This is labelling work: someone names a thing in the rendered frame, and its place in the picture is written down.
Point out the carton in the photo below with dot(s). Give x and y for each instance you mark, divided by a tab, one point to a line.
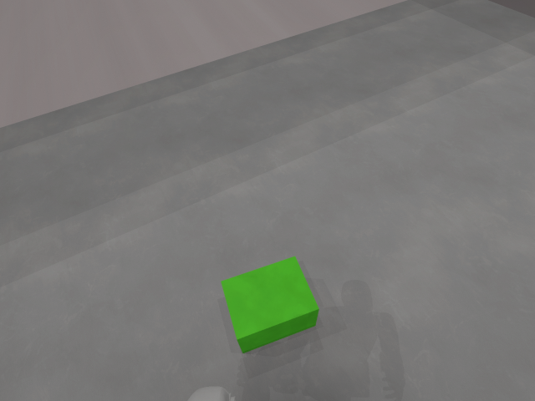
269	303

